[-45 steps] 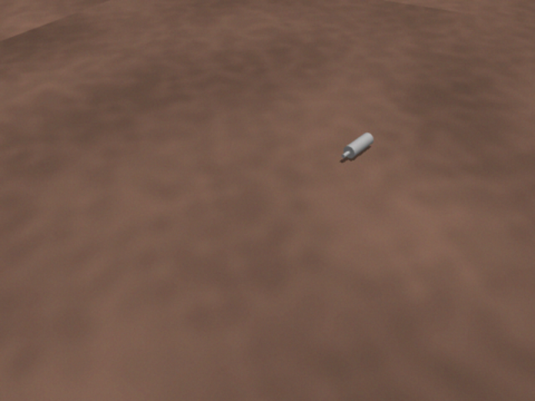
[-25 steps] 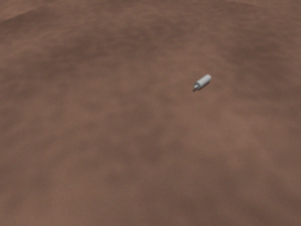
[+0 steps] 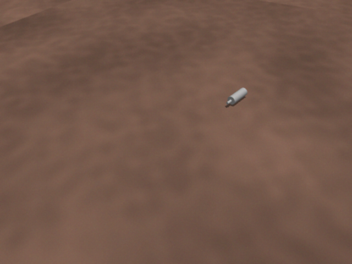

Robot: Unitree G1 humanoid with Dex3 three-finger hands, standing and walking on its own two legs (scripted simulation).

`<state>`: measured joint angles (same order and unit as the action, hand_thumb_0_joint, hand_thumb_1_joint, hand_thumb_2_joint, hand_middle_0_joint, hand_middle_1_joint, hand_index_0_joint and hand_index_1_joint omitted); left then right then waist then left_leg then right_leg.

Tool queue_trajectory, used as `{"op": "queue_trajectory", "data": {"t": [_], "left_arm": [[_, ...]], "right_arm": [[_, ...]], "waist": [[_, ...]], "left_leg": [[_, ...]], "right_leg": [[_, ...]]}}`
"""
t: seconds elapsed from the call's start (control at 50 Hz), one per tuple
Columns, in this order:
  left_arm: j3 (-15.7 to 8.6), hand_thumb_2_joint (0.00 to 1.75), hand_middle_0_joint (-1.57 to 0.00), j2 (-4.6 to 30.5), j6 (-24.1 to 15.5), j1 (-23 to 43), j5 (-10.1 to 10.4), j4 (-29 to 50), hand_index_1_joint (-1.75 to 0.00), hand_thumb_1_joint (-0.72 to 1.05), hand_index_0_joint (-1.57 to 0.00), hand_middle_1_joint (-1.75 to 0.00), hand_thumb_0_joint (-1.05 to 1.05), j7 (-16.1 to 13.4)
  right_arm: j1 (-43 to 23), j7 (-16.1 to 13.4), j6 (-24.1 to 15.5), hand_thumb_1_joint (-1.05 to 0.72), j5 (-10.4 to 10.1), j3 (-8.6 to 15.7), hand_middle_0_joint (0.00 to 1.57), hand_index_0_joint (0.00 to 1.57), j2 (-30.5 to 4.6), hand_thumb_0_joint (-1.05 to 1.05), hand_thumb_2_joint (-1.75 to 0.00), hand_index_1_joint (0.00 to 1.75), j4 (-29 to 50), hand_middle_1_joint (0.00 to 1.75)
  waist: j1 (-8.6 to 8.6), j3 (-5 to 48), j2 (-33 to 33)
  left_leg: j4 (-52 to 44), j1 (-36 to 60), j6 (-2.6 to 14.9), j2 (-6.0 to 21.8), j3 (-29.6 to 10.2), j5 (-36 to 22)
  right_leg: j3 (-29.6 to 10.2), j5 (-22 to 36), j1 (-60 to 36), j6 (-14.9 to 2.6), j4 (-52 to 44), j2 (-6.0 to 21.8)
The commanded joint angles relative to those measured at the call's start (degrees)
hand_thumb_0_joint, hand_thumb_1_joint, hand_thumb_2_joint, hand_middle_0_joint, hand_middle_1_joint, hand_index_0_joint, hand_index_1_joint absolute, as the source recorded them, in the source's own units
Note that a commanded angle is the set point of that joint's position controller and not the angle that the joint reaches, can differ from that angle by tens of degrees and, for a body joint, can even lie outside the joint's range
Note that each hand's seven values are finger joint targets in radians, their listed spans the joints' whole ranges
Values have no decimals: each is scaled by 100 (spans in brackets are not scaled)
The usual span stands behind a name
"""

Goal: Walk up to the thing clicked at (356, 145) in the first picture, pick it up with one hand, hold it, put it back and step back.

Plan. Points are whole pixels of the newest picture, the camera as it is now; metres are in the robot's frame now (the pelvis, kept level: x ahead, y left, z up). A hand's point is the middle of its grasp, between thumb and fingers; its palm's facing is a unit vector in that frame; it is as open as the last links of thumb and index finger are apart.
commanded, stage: stand
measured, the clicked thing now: (235, 97) +1.56 -0.52 -0.74
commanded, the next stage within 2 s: walk up in 0.22 s
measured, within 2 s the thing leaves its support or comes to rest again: neither
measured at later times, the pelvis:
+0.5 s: pelvis -0.02 +0.01 -0.02, yaw -12 degrees
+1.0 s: pelvis -0.01 +0.01 -0.04, yaw -30 degrees
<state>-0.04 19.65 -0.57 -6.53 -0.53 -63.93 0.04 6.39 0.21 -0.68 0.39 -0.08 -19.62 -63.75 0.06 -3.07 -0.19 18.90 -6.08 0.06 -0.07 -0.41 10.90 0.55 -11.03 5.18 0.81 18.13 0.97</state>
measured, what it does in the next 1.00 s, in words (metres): steps on the spot, turning right: right foot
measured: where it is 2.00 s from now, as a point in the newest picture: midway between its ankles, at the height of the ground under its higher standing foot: outside the picture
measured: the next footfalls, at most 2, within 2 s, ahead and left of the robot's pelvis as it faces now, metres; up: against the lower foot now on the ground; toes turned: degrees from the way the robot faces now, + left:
right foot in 0.66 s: +0.01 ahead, -0.15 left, +0.00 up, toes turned -22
left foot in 1.04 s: +0.12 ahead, +0.11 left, +0.00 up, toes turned -33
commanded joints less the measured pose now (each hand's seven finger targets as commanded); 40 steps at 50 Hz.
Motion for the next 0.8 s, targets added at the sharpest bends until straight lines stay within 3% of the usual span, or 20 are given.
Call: {"op": "queue_trajectory", "data": {"t": [0.0, 0.18, 0.2, 0.26, 0.3, 0.32, 0.34, 0.36, 0.38, 0.4, 0.46, 0.5, 0.58, 0.62, 0.64, 0.66, 0.68, 0.7, 0.76, 0.78], "left_arm": [[-213, 90, -20, 1175, -118, 227, 2, 332, -30, 90, -20, -30, 0, -57], [-233, 90, -20, 1233, -112, 227, 3, 307, -30, 90, -20, -30, 0, -62], [-366, 90, -20, 1609, 0, -21, -87, 796, -30, 90, -20, -30, 0, -62], [-440, 90, -20, 1732, -19, -113, -166, 1053, -30, 90, -20, -30, 0, -80], [-482, 90, -20, 1728, -47, -134, -175, 1341, -30, 90, -20, -30, 0, -73], [-455, 90, -20, 1636, -42, -170, -183, 1458, -30, 90, -20, -30, 0, -67], [-420, 90, -20, 1479, -20, -91, -169, 1582, -30, 90, -20, -30, 0, -69], [-382, 90, -20, 1267, 20, -253, -136, 1642, -30, 90, -20, -30, 0, -81], [-430, 90, -20, 1350, 82, -293, -71, 1655, -30, 90, -20, -30, 0, -63], [-423, 90, -20, 1412, 118, -329, -59, 1756, -30, 90, -20, -30, 0, -46], [-468, 90, -20, 1346, 140, -647, 18, 1796, -30, 90, -20, -30, 0, 87], [-442, 90, -20, 1133, 139, -773, 35, 1920, -30, 90, -20, -30, 0, 180], [-592, 90, -20, 1248, 91, -1197, -50, 1956, -30, 90, -20, -30, 0, 139], [-726, 90, -20, 1419, 3, -1627, -109, 1903, -30, 90, -20, -30, 0, 53], [-859, 90, -20, 1798, -81, -2063, -133, 1857, -30, 90, -20, -30, 0, -11], [-998, 90, -20, 2395, -174, -2142, -193, 2014, -30, 90, -20, -30, 0, -109], [-929, 90, -20, 2340, -196, -1921, -159, 2232, -30, 90, -20, -30, 0, -146], [-960, 90, -20, 2460, -178, -1643, -148, 2331, -30, 90, -20, -30, 0, -177], [-807, 90, -20, 1870, -170, -918, -72, 2509, -30, 90, -20, -30, 0, -304], [-798, 90, -20, 1853, -167, -995, -80, 2515, -30, 90, -20, -30, 0, -323]], "right_arm": [[-205, -88, -134, -90, 16, 193, 20, 20, -1228, 0, -90, 30, 332, 30], [-166, -89, -125, -90, 11, 192, 20, 20, -1210, 0, -90, 30, 334, 30], [-472, -50, -71, -90, 63, 643, 20, 20, -1905, 0, -90, 30, 747, 30], [-290, 2, 0, -90, 28, 657, 20, 20, -1615, 0, -90, 30, 1017, 30], [-346, 61, 26, -90, 11, 704, 20, 20, -1610, 0, -90, 30, 1203, 30], [-310, 69, 34, -90, 13, 756, 20, 20, -1678, 0, -90, 30, 1305, 30], [-144, 63, 38, -90, 5, 803, 20, 20, -1734, 0, -90, 30, 1316, 30], [-88, 46, 39, -90, 11, 864, 20, 20, -1858, 0, -90, 30, 1411, 30], [-127, 40, 22, -90, 30, 932, 20, 20, -1685, 0, -90, 30, 1643, 30], [-87, 58, 18, -90, 70, 964, 20, 20, -1715, 0, -90, 30, 1734, 30], [-168, 40, -22, -90, 154, 936, 20, 20, -1562, 0, -90, 30, 1984, 30], [-195, 56, -5, -90, 167, 915, 20, 20, -1555, 0, -90, 30, 2133, 30], [-190, 156, 151, -90, 116, 985, 20, 20, -1677, 0, -90, 30, 2458, 30], [-136, 186, 255, -90, 54, 933, 20, 20, -1514, 0, -90, 30, 2619, 30], [-148, 204, 296, -90, 3, 855, 20, 20, -1296, 0, -90, 30, 2737, 30], [-317, 228, 335, -90, -10, 692, 20, 20, -854, 0, -90, 30, 2967, 30], [-255, 169, 406, -90, -14, 723, 20, 20, -1090, 0, -90, 30, 2943, 30], [-278, 141, 400, -90, -5, 777, 20, 20, -1287, 0, -90, 30, 2964, 30], [336, 123, 409, -90, -125, 804, 20, 20, -1314, 0, -90, 30, 2521, 30], [471, 121, 417, -90, -78, 797, 20, 20, -1315, 0, -90, 30, 2503, 30]], "waist": [[-26, 476, -63], [-5, 399, 31], [95, 140, 5], [152, 215, 446], [150, 503, 651], [183, 623, 501], [309, 678, 175], [350, 894, -702], [289, 694, -730], [286, 467, -604], [127, 161, -616], [122, 153, -960], [69, 399, -1190], [-172, 561, -587], [-481, 653, 373], [-522, 346, 1906], [-436, 454, 1166], [-372, 341, 1099], [61, 390, 766], [77, 510, 887]], "left_leg": [[-233, 50, 145, 711, -488, -1111], [-297, 57, 138, 718, -532, -1011], [717, 406, 140, 409, 212, -502], [1101, -134, 249, 375, -153, 562], [1145, -150, 324, 411, -432, 696], [985, 220, 428, 598, -621, 632], [593, 647, 642, 1067, -826, 379], [62, 869, 1161, 2059, -1196, -274], [-159, 528, 1606, 2854, -1285, -848], [-313, 196, 1739, 3030, -1200, -849], [125, 17, 1310, 2329, -253, -1338], [486, 128, 1018, 1854, 396, -1557], [1289, -313, 883, 1877, 707, -1380], [2421, -834, 661, 1492, 1020, -764], [3775, -1661, 418, 971, 1115, 154], [4916, -3229, 46, 7, 954, 2717], [5352, -3175, -101, 233, -62, 2834], [5414, -2965, -134, 355, -242, 2788], [4981, -2697, -104, 600, -361, 1817], [4866, -2601, -105, 507, -281, 1647]], "right_leg": [[-504, 1116, -104, -209, -217, 692], [-487, 917, -55, -215, -209, 674], [-1187, 1748, 1049, -369, 265, 591], [-1869, 1484, 1335, -705, 480, 865], [-2123, 1508, 1466, -855, 800, 797], [-1988, 1411, 1834, -783, 1082, 623], [-1386, 1056, 2313, -527, 1620, 228], [-380, 125, 2405, -257, 2961, -221], [-216, -1804, 2568, -200, 3754, -31], [-257, -1995, 2562, -160, 4063, 253], [-206, -1633, 2443, -208, 3854, 464], [58, -1219, 2390, -236, 3097, 333], [584, -901, 1322, -173, 2243, -18], [549, -335, 513, -279, 1385, -291], [-571, 136, -133, -586, 893, 158], [-3046, 982, -411, -1138, 286, 1508], [-3923, 930, -19, -1764, 50, 2021], [-4173, 779, 513, -1987, -48, 2148], [-2152, 790, 498, -1214, 671, 1074], [-2073, 822, 504, -1184, 816, 949]]}}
